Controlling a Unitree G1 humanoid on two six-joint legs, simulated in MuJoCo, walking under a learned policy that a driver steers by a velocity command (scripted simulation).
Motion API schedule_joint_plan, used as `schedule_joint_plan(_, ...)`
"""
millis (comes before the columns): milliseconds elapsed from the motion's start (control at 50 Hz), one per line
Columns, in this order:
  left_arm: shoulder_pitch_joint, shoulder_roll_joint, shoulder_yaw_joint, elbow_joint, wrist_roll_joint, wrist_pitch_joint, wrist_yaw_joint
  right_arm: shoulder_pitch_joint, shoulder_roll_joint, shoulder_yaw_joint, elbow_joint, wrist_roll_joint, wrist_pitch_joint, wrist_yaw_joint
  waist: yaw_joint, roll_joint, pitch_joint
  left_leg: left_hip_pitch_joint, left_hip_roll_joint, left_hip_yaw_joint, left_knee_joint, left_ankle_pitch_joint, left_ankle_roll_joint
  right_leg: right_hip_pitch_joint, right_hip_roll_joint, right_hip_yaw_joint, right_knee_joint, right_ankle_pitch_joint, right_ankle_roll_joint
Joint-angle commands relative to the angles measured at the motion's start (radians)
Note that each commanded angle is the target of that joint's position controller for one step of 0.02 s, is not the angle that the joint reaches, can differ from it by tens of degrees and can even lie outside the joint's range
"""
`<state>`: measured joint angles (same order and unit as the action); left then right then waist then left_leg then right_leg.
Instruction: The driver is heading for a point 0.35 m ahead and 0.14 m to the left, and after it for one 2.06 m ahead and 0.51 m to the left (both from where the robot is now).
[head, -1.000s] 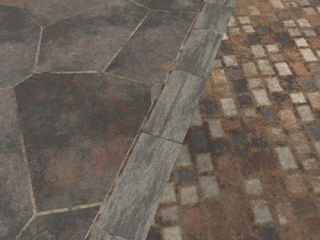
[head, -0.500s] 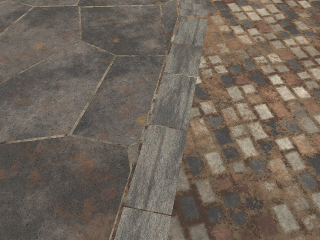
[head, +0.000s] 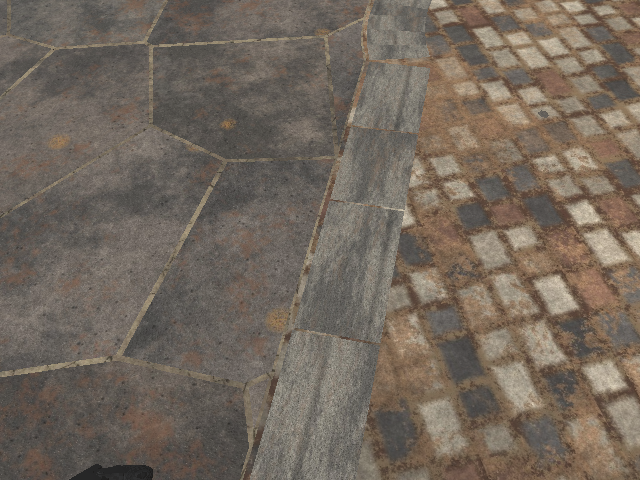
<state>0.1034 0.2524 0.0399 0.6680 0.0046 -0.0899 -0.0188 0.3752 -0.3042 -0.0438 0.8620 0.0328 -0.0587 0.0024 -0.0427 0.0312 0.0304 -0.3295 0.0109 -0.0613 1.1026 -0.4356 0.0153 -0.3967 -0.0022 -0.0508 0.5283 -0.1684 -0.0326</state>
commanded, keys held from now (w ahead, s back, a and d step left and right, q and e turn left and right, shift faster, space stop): w+q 0.60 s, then w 0.40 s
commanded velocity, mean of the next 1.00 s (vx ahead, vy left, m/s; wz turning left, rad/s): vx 0.50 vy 0.00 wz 0.42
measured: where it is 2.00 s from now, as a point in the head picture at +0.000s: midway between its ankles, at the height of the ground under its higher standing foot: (189, 270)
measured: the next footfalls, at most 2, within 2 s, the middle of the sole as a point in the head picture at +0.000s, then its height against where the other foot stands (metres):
left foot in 0.42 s outside the picture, level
right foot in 0.92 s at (297, 373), level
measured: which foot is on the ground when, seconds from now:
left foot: up 0.00-0.40, down 0.42-0.94, up 0.96-1.00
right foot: down 0.00-0.44, up 0.46-0.90, down 0.92-1.00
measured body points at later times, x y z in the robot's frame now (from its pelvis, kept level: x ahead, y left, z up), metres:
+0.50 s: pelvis +0.26 +0.07 -0.01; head +0.30 +0.09 +0.44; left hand +0.25 +0.37 -0.14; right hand +0.50 -0.14 -0.10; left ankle +0.32 +0.16 -0.73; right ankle +0.13 -0.12 -0.64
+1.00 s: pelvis +0.55 +0.12 +0.00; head +0.57 +0.12 +0.44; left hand +0.60 +0.43 -0.09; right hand +0.72 -0.12 -0.13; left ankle +0.36 +0.17 -0.66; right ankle +0.66 +0.06 -0.73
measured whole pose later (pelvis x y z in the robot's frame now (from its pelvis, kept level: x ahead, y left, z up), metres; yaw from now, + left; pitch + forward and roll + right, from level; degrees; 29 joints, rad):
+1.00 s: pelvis +0.55 +0.12 +0.00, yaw +26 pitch +2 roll +0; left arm 0.12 0.28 0.05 0.74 0.00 -0.11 -0.04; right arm 0.36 -0.30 -0.06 0.78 0.02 -0.04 -0.01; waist -0.03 0.03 0.01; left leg -0.25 -0.06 -0.12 1.03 -0.47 0.04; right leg -0.42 0.03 -0.03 0.55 -0.17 -0.05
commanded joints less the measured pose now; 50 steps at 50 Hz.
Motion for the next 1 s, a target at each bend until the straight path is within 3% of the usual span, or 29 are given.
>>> schedule_joint_plan(20,0.124,0.098,0.034,0.011,0.004,-0.010,0.004,-0.060,-0.104,-0.036,-0.102,-0.004,-0.007,-0.005,0.069,-0.149,-0.065,-0.350,0.116,-0.044,0.084,0.108,-0.004,0.330,-0.279,0.314,-0.315,-0.026,-0.160)
schedule_joint_plan(60,0.086,0.098,0.040,0.026,0.007,-0.025,0.002,-0.031,-0.058,-0.031,-0.095,-0.002,0.020,-0.004,0.034,-0.143,-0.037,-0.288,0.127,-0.038,0.061,0.152,-0.017,0.237,-0.266,0.216,-0.373,0.061,-0.164)
schedule_joint_plan(120,0.087,0.126,0.053,0.057,0.012,-0.036,0.010,-0.081,-0.045,-0.033,-0.124,-0.010,0.036,-0.006,0.025,-0.100,-0.003,-0.343,0.134,-0.053,-0.023,0.260,-0.033,0.232,-0.268,0.104,-0.406,0.168,-0.171)
schedule_joint_plan(220,0.126,0.171,0.066,0.093,0.005,-0.022,0.027,-0.230,-0.016,-0.019,-0.170,-0.012,0.023,0.026,0.077,-0.070,0.032,-0.322,0.115,0.018,-0.313,0.485,-0.020,0.283,-0.242,-0.057,-0.414,0.216,-0.141)
schedule_joint_plan(320,0.193,0.211,0.082,0.135,-0.021,0.011,0.029,-0.355,-0.027,-0.018,-0.242,-0.012,0.025,0.052,0.113,-0.066,0.069,-0.361,0.093,0.077,-0.449,0.393,0.029,0.455,-0.294,-0.109,-0.351,0.294,-0.115)
schedule_joint_plan(360,0.183,0.237,0.090,0.137,-0.029,0.026,0.033,-0.337,-0.051,-0.031,-0.258,-0.014,0.029,0.058,0.082,-0.092,0.035,-0.287,0.044,0.129,-0.464,0.292,0.065,0.499,-0.299,-0.139,-0.246,0.563,-0.093)
schedule_joint_plan(380,0.174,0.251,0.094,0.135,-0.034,0.034,0.036,-0.284,-0.073,-0.044,-0.253,-0.014,0.033,0.057,0.046,-0.111,-0.009,-0.199,0.003,0.161,-0.462,0.240,0.086,0.505,-0.292,-0.154,-0.146,0.734,-0.080)
schedule_joint_plan(400,0.157,0.254,0.093,0.131,-0.038,0.043,0.038,-0.160,-0.110,-0.068,-0.225,-0.011,0.035,0.053,-0.029,-0.104,-0.077,-0.034,-0.046,0.186,-0.502,0.249,0.117,0.470,-0.266,-0.182,0.030,0.826,-0.057)
schedule_joint_plan(420,0.164,0.230,0.081,0.126,-0.032,0.043,0.042,0.013,-0.177,-0.105,-0.178,-0.008,0.041,0.037,-0.111,-0.065,-0.168,0.248,-0.067,0.144,-0.548,0.299,0.157,0.318,-0.223,-0.198,0.277,0.714,-0.017)
schedule_joint_plan(440,0.241,0.108,0.042,0.079,0.015,0.027,0.035,0.064,-0.303,-0.133,-0.166,-0.001,0.045,0.017,-0.050,0.192,-0.244,0.604,0.191,-0.309,-0.572,0.276,0.300,-0.111,-0.094,-0.185,0.656,-0.027,0.052)
schedule_joint_plan(460,0.218,0.093,0.023,0.053,0.003,-0.013,0.023,0.057,-0.293,-0.117,-0.210,-0.006,0.026,0.025,-0.043,0.190,-0.413,0.751,0.336,-0.785,-0.766,0.084,0.438,-0.328,0.049,0.064,0.854,-0.454,0.067)
schedule_joint_plan(480,0.085,0.180,0.045,0.027,-0.042,-0.039,0.012,0.045,-0.210,-0.093,-0.203,-0.015,0.011,0.033,-0.093,0.072,-0.317,0.700,0.313,-0.678,-0.820,0.097,0.368,-0.432,-0.010,0.141,0.873,-0.374,0.042)
schedule_joint_plan(500,0.049,0.172,0.040,0.012,-0.048,-0.053,0.011,0.002,-0.180,-0.084,-0.200,-0.015,0.001,0.032,-0.064,0.049,-0.204,0.570,0.276,-0.541,-0.816,0.163,0.330,-0.443,-0.051,0.130,0.805,-0.284,0.022)
schedule_joint_plan(520,0.055,0.166,0.041,0.026,-0.024,-0.056,0.020,-0.069,-0.146,-0.074,-0.209,-0.013,-0.001,0.030,-0.015,-0.013,-0.135,0.423,0.232,-0.430,-0.814,0.266,0.296,-0.383,-0.091,0.130,0.716,-0.219,0.024)
schedule_joint_plan(540,0.071,0.178,0.050,0.035,-0.005,-0.048,0.024,-0.121,-0.115,-0.063,-0.225,-0.020,-0.001,0.025,0.023,0.000,-0.101,0.306,0.198,-0.353,-0.829,0.367,0.280,-0.303,-0.116,0.133,0.645,-0.174,0.031)
schedule_joint_plan(560,0.086,0.178,0.053,0.038,0.000,-0.035,0.022,-0.146,-0.105,-0.058,-0.240,-0.029,-0.001,0.020,0.047,0.018,-0.091,0.236,0.177,-0.322,-0.852,0.416,0.277,-0.246,-0.123,0.135,0.614,-0.147,0.040)
schedule_joint_plan(620,0.086,0.135,0.044,0.035,0.010,-0.009,0.022,-0.137,-0.128,-0.064,-0.235,-0.025,-0.007,0.004,0.062,0.011,-0.074,0.137,0.148,-0.229,-0.882,0.540,0.283,-0.210,-0.108,0.103,0.485,-0.069,0.085)
schedule_joint_plan(720,-0.081,0.083,0.015,0.004,0.000,-0.012,0.006,-0.065,-0.131,-0.061,-0.191,-0.021,-0.006,-0.013,-0.016,0.049,-0.030,0.094,0.094,-0.122,-0.893,0.428,0.211,-0.136,-0.064,0.078,0.119,0.266,0.101)
schedule_joint_plan(780,-0.144,0.107,0.019,-0.016,-0.014,-0.021,-0.007,-0.016,-0.141,-0.062,-0.159,-0.016,-0.006,-0.010,-0.044,0.053,0.000,0.154,0.141,-0.166,-0.875,0.359,0.206,-0.140,-0.053,0.090,0.035,0.292,0.078)
schedule_joint_plan(820,-0.157,0.126,0.024,-0.027,-0.012,-0.027,-0.016,0.001,-0.141,-0.062,-0.142,-0.015,-0.002,-0.011,-0.042,0.056,0.013,0.230,0.179,-0.201,-0.835,0.371,0.198,-0.165,-0.050,0.099,-0.006,0.234,0.049)
schedule_joint_plan(860,-0.126,0.141,0.030,-0.023,-0.011,-0.032,-0.020,0.000,-0.147,-0.066,-0.131,-0.018,0.005,-0.014,-0.020,0.076,0.016,0.285,0.208,-0.226,-0.796,0.442,0.182,-0.143,-0.045,0.094,-0.025,0.152,0.018)
schedule_joint_plan(880,-0.084,0.151,0.036,-0.013,-0.011,-0.035,-0.019,-0.011,-0.148,-0.066,-0.130,-0.017,0.009,-0.014,0.006,0.084,0.002,0.298,0.203,-0.223,-0.753,0.531,0.170,-0.088,-0.030,0.073,-0.043,0.118,-0.001)
schedule_joint_plan(900,0.012,0.173,0.051,0.016,-0.007,-0.037,-0.015,-0.025,-0.136,-0.061,-0.133,-0.019,0.013,-0.014,0.057,0.071,-0.052,0.296,0.158,-0.190,-0.644,0.679,0.149,0.044,-0.004,0.045,-0.073,0.120,-0.028)
schedule_joint_plan(920,0.155,0.214,0.066,0.044,0.004,-0.039,-0.010,-0.025,-0.101,-0.045,-0.145,-0.028,0.015,-0.014,0.119,0.030,-0.180,0.215,0.100,-0.140,-0.431,0.665,0.117,0.280,-0.080,0.113,-0.037,0.153,-0.078)
schedule_joint_plan(940,0.284,0.303,0.088,0.063,0.017,-0.037,-0.008,0.084,-0.035,-0.023,-0.162,-0.028,0.004,-0.015,0.113,-0.180,-0.344,-0.102,-0.038,-0.055,-0.068,0.348,0.041,0.654,-0.294,0.474,-0.049,0.059,-0.217)
schedule_joint_plan(960,0.338,0.264,0.081,0.098,-0.008,-0.028,-0.020,0.107,-0.036,-0.017,-0.159,-0.012,-0.009,-0.013,0.120,-0.348,-0.379,-0.334,-0.104,-0.081,0.130,-0.137,0.012,0.757,-0.385,0.814,-0.220,-0.208,-0.291)
schedule_joint_plan(980,0.284,0.195,0.059,0.089,-0.024,-0.026,-0.019,0.018,-0.124,-0.037,-0.167,0.004,-0.016,-0.010,0.135,-0.215,-0.227,-0.439,-0.041,-0.117,0.207,-0.094,0.021,0.657,-0.366,0.748,-0.252,-0.354,-0.245)
schedule_joint_plan(1000,0.219,0.166,0.048,0.075,-0.015,-0.018,-0.014,-0.071,-0.130,-0.037,-0.188,0.003,-0.019,-0.008,0.125,-0.136,-0.131,-0.447,0.010,-0.075,0.190,-0.008,0.029,0.532,-0.328,0.611,-0.262,-0.316,-0.208)
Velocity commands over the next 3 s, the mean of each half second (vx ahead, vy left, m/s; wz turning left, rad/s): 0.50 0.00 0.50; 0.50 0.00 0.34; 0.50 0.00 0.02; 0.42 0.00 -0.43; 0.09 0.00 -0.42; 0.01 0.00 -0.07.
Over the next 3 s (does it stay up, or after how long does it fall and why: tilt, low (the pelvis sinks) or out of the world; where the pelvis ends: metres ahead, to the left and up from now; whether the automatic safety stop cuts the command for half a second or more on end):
stays up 1.14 0.39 0.00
